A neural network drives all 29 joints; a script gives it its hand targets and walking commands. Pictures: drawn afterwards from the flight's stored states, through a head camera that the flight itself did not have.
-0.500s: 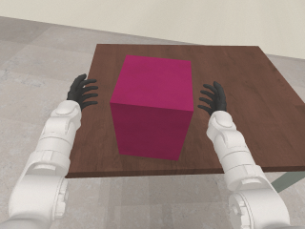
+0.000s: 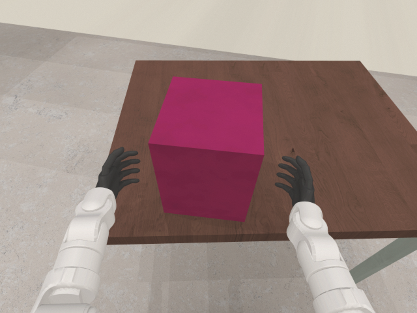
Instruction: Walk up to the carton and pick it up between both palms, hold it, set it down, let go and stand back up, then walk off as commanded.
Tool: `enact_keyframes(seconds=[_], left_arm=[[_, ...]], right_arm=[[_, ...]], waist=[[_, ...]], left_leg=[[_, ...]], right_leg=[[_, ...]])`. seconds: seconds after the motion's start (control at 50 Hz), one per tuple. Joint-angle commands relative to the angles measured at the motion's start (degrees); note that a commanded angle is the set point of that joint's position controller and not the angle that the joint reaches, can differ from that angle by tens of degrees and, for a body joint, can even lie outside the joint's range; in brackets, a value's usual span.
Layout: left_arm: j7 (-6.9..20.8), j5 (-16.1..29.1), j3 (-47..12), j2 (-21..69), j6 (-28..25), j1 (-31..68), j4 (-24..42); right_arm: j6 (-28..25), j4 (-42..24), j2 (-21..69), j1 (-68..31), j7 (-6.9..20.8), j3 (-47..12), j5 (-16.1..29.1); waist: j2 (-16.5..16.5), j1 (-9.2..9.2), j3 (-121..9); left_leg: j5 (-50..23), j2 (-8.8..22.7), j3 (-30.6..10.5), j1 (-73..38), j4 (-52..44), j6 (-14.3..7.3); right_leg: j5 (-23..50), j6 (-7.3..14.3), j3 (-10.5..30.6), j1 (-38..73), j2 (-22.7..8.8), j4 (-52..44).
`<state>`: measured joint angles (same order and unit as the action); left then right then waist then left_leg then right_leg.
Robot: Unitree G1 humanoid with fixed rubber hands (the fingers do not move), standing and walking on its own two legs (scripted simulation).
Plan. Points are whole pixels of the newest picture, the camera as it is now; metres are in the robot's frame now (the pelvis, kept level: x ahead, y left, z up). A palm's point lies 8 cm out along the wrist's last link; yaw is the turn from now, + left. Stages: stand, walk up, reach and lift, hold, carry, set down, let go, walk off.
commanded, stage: set down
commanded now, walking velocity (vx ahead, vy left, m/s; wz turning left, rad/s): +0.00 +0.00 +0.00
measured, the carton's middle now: (210, 152) +0.46 -0.01 +0.03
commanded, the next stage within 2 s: none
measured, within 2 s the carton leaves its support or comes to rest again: neither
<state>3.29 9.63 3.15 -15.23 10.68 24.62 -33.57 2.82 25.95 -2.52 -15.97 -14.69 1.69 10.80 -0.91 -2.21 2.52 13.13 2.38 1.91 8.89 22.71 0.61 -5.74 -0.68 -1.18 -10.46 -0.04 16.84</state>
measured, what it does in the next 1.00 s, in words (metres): stands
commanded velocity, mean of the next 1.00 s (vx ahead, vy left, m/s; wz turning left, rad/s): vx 0.00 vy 0.00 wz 0.00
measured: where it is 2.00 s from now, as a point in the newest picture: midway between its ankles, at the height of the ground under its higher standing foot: outside the picture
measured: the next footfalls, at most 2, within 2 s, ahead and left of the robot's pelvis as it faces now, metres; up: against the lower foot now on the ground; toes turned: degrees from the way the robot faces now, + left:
none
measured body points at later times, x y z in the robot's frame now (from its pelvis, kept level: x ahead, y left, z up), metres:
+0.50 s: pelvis +0.01 +0.01 +0.00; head +0.00 +0.02 +0.45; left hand +0.29 +0.21 +0.01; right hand +0.25 -0.18 +0.01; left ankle -0.01 +0.12 -0.75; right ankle +0.04 -0.13 -0.75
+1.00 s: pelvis +0.02 +0.01 +0.00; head +0.03 +0.01 +0.45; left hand +0.24 +0.23 -0.02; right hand +0.24 -0.18 -0.03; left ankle -0.01 +0.12 -0.75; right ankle +0.04 -0.13 -0.75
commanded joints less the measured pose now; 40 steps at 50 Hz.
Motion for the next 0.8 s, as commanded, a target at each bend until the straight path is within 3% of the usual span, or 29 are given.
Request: enact_keyframes(seconds=[0.0, 0.02, 0.06, 0.08, 0.1, 0.12, 0.16, 0.24, 0.26, 0.3, 0.36, 0.38, 0.4, 0.42, 0.44, 0.48, 0.52, 0.56, 0.62, 0.64, 0.68, 0.7, 0.72, 0.74, 0.76, 0.78], left_arm=[[0.33, 0.93, 2.72, -9.16, -5.02, 12.51, 19.11], [0.52, 0.69, 2.56, -8.69, -4.94, 10.33, 19.60], [0.57, 1.60, 1.51, -10.38, -4.97, 12.74, 20.77], [0.35, 2.11, 1.74, -10.47, -5.15, 13.77, 21.29], [0.48, 2.01, 1.02, -9.52, -5.29, 9.48, 22.19], [0.62, 2.75, 0.53, -9.96, -5.37, 10.51, 22.56], [0.78, 3.11, 0.32, -9.95, -5.84, 6.61, 24.78], [1.86, 1.55, -0.13, -7.11, -6.24, -5.66, 24.43], [2.01, 2.76, -0.69, -8.98, -6.16, 2.26, 22.20], [1.54, 3.05, -1.12, -7.09, -7.33, -4.64, 23.96], [1.33, 3.29, -0.72, -7.50, -9.40, -6.71, 25.89], [1.11, 2.69, -1.23, -5.94, -10.22, -12.79, 25.53], [1.13, 2.78, -0.93, -7.11, -10.63, -10.66, 25.96], [0.82, 3.15, -1.66, -6.45, -11.13, -13.29, 27.15], [0.56, 4.21, -1.36, -8.17, -11.40, -8.37, 27.29], [0.03, 4.19, -1.26, -8.08, -12.27, -12.45, 27.25], [-0.33, 5.48, -2.36, -8.96, -13.00, -11.61, 27.79], [-0.62, 5.29, -2.32, -8.22, -13.55, -15.25, 28.02], [-0.74, 6.51, -2.83, -9.66, -14.42, -13.26, 29.38], [-1.07, 4.58, -2.50, -7.57, -14.01, -20.39, 28.34], [-0.46, 5.69, -2.94, -8.79, -14.14, -18.24, 29.83], [-0.34, 4.79, -3.58, -6.69, -13.48, -21.73, 27.41], [0.08, 5.01, -3.85, -7.18, -13.64, -20.72, 29.20], [-0.06, 3.64, -3.17, -6.51, -13.37, -22.38, 28.41], [0.09, 3.86, -3.41, -6.39, -13.16, -23.26, 29.27], [-0.07, 2.95, -2.95, -6.02, -13.09, -23.84, 30.13]], right_arm=[[-5.14, -18.82, -2.94, -10.50, -0.36, -0.18, -0.88], [-5.17, -19.05, -2.83, -8.89, -0.24, -0.85, -0.42], [-4.74, -20.35, -3.41, -9.56, -0.32, 0.38, -1.17], [-4.49, -20.81, -3.63, -10.70, -0.19, 0.38, -1.57], [-4.51, -18.97, -2.74, -4.96, 0.03, 0.19, -1.62], [-4.20, -19.71, -3.14, -6.09, 0.04, 0.68, -1.62], [-4.75, -21.68, -3.38, -2.03, 0.19, 1.15, -1.81], [-5.56, -19.13, -1.90, 9.10, 0.60, -0.98, -0.76], [-5.10, -19.58, -3.36, 0.82, 0.47, 1.04, -1.44], [-5.69, -22.73, -2.33, 7.02, 1.37, 0.13, -1.79], [-6.86, -25.22, -1.93, 8.15, 2.02, -0.26, -1.61], [-7.64, -24.45, -1.14, 13.59, 2.46, -1.25, -1.53], [-8.20, -25.14, -1.60, 10.52, 2.29, -0.65, -1.89], [-8.64, -25.11, -1.76, 13.76, 2.61, -0.51, -2.01], [-8.75, -26.86, -2.21, 8.60, 2.62, 0.57, -2.56], [-8.79, -27.74, -1.59, 12.09, 3.31, -0.17, -2.80], [-8.81, -29.45, -1.91, 11.06, 3.55, 0.11, -3.30], [-8.82, -28.17, -1.64, 15.28, 3.84, -0.25, -3.87], [-8.54, -29.02, -1.71, 13.25, 3.73, 0.48, -3.69], [-8.34, -24.62, -1.74, 20.34, 4.30, -0.59, -3.75], [-8.44, -25.43, -2.49, 18.46, 4.00, 0.59, -3.53], [-8.13, -21.90, -2.75, 20.60, 4.42, 0.20, -3.84], [-8.66, -23.62, -2.88, 19.46, 4.07, 1.15, -3.84], [-8.81, -21.75, -3.46, 20.14, 4.48, 0.36, -3.71], [-9.04, -21.85, -3.68, 20.62, 4.46, 0.77, -3.63], [-9.69, -21.81, -3.73, 20.89, 4.56, 0.80, -4.12]], waist=[[2.52, 0.69, -26.19], [3.26, 1.28, -24.90], [3.96, -0.01, -24.29], [4.77, 0.64, -23.85], [4.59, -0.29, -21.57], [5.08, -0.31, -20.59], [4.19, -0.92, -20.93], [5.44, -0.22, -14.23], [5.67, -1.06, -13.95], [3.86, -0.49, -11.84], [3.61, 0.95, -11.46], [4.14, 1.07, -9.64], [4.51, 1.99, -10.03], [4.25, 1.35, -9.31], [4.56, 1.55, -9.85], [4.00, 3.03, -8.14], [2.96, 2.84, -8.53], [3.23, 2.89, -7.60], [4.41, 2.92, -9.31], [5.76, 2.88, -7.00], [5.71, 1.84, -8.15], [6.47, 1.23, -5.92], [5.52, 0.90, -6.51], [6.39, 1.74, -6.82], [6.13, 1.06, -7.22], [6.49, 1.56, -6.93]], left_leg=[[-18.74, -3.50, 2.83, -1.21, -0.92, 1.79], [-18.96, -3.46, 2.68, -1.54, -1.06, 1.74], [-17.27, -3.52, 2.63, -0.32, -0.96, 1.81], [-16.05, -3.42, 2.68, 0.30, -1.46, 1.77], [-15.58, -3.13, 2.44, -0.16, -1.65, 1.74], [-13.76, -3.11, 2.48, -0.26, -1.86, 1.82], [-16.53, -3.08, 2.00, -2.09, -1.54, 1.95], [-19.05, -2.93, 1.11, -4.25, -1.74, 2.62], [-15.90, -3.05, 1.41, -1.78, -1.87, 2.81], [-13.64, -2.79, 0.69, -1.15, -3.05, 2.30], [-13.37, -2.63, 0.69, -1.29, -2.70, 2.21], [-14.61, -2.50, 0.25, -1.76, -2.67, 2.39], [-14.09, -2.59, 0.80, -1.00, -2.56, 2.63], [-13.37, -2.55, 0.53, -1.53, -2.62, 2.85], [-10.62, -2.56, 0.80, 0.38, -2.59, 2.77], [-6.52, -2.20, 0.48, 1.72, -3.36, 2.38], [-3.30, -2.03, 0.25, 3.04, -3.70, 1.86], [-3.73, -1.51, -0.13, 2.85, -3.90, 1.90], [-2.76, -1.65, 0.22, 3.91, -3.48, 2.07], [-4.52, -1.41, -0.31, 2.39, -3.87, 2.32], [-6.20, -1.21, -0.89, 2.08, -3.34, 2.80], [-7.43, -1.17, -1.00, 0.31, -3.58, 3.13], [-8.71, -1.17, -1.28, 0.03, -3.14, 3.42], [-9.85, -1.49, -1.02, -0.30, -3.06, 3.46], [-12.16, -1.54, -1.00, -1.45, -2.73, 3.68], [-13.67, -1.66, -0.98, -1.63, -2.75, 4.09]], right_leg=[[15.26, 0.30, -0.17, 18.64, 1.89, 2.00], [15.09, 0.30, 0.17, 18.84, 1.80, 1.90], [13.50, 0.28, 0.31, 17.62, 1.65, 1.89], [11.57, 0.37, 0.15, 17.02, 1.51, 1.75], [10.88, 0.55, -0.03, 16.89, 1.44, 1.29], [8.26, 0.77, 0.17, 15.85, 1.29, 1.12], [10.71, 0.86, -0.16, 16.64, 1.38, 1.20], [10.94, 1.76, 0.22, 17.07, 1.40, 0.63], [7.45, 1.71, 0.01, 14.72, 1.16, 0.60], [4.82, 1.96, -0.32, 15.54, 1.32, 0.46], [4.26, 2.34, 0.15, 15.38, 1.08, 0.94], [5.07, 2.60, 0.19, 16.01, 1.24, 1.21], [3.86, 2.51, 0.60, 14.62, 0.99, 1.29], [3.44, 2.70, 0.53, 14.04, 1.32, 1.05], [0.86, 2.52, 0.46, 12.79, 0.98, 1.48], [-2.06, 2.85, 1.25, 12.86, 0.53, 1.57], [-3.61, 2.55, 1.38, 12.31, 0.34, 2.05], [-3.31, 2.66, 1.50, 13.13, 0.25, 2.67], [-3.78, 2.79, 2.20, 12.09, -0.25, 2.92], [-2.69, 3.01, 1.86, 13.11, -0.09, 2.92], [-1.77, 2.89, 1.99, 12.57, 0.01, 3.09], [-1.86, 3.32, 1.66, 11.99, 0.38, 2.49], [-0.49, 2.97, 1.80, 11.73, 0.37, 2.43], [-0.59, 2.98, 1.62, 12.17, 0.52, 2.25], [1.10, 3.07, 1.48, 12.67, 0.66, 2.28], [1.71, 2.96, 1.52, 12.86, 0.72, 1.95]])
